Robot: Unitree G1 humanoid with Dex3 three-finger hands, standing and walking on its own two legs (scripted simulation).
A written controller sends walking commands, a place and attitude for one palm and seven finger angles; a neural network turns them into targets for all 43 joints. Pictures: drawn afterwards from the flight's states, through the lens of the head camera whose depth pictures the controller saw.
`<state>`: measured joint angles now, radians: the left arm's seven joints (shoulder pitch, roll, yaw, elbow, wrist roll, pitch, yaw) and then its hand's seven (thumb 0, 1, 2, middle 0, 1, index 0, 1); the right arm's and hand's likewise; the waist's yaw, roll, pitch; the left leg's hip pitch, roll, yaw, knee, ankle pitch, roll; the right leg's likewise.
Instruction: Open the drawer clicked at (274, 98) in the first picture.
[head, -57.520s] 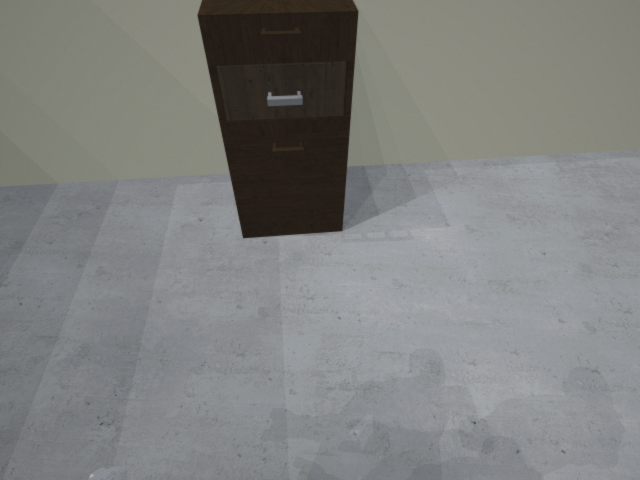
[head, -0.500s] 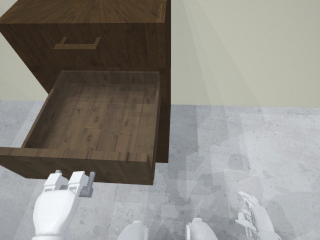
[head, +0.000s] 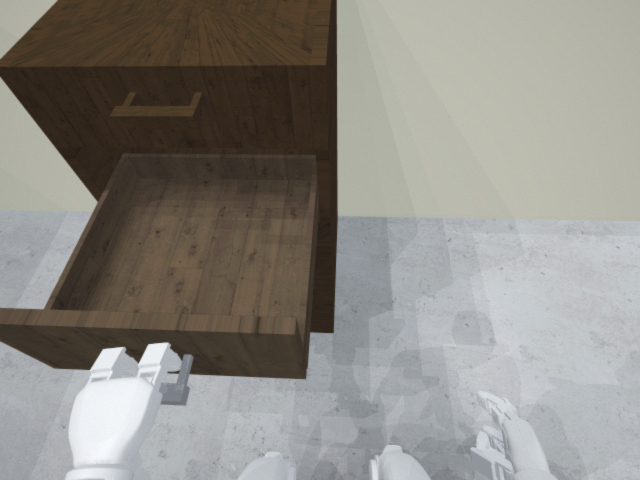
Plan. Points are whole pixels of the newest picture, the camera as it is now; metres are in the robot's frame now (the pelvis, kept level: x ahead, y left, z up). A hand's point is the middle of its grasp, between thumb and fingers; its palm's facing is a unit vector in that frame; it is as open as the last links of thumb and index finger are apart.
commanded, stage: lift the hand off the handle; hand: left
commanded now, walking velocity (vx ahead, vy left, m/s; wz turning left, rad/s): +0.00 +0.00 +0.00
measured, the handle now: (148, 376) +0.25 +0.24 -0.03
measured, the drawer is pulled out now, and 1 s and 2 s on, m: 0.30 0.30 0.30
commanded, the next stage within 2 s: draw the hand back to the body in 1.94 s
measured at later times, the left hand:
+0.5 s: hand (118, 411) +0.20 +0.24 +0.01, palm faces -0.04 -0.09 -0.99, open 13.7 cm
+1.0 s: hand (101, 404) +0.20 +0.24 +0.05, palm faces +0.01 -0.11 -0.99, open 13.8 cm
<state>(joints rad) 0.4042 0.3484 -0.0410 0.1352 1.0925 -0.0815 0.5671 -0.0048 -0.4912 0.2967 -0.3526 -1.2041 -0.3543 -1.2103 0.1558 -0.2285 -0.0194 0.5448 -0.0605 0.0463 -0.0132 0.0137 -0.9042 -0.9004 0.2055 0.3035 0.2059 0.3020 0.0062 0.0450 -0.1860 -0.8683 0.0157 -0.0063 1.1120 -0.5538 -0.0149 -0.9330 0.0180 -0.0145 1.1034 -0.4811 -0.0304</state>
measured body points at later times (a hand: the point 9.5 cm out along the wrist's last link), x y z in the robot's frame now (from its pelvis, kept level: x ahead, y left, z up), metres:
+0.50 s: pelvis +0.01 +0.01 +0.02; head +0.06 -0.01 +0.47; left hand +0.20 +0.25 +0.06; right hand +0.21 -0.22 -0.08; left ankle -0.01 +0.13 -0.66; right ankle +0.03 -0.10 -0.66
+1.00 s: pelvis +0.02 +0.02 +0.03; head +0.05 -0.01 +0.48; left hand +0.19 +0.25 +0.10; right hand +0.22 -0.20 -0.06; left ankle -0.01 +0.13 -0.66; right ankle +0.03 -0.10 -0.66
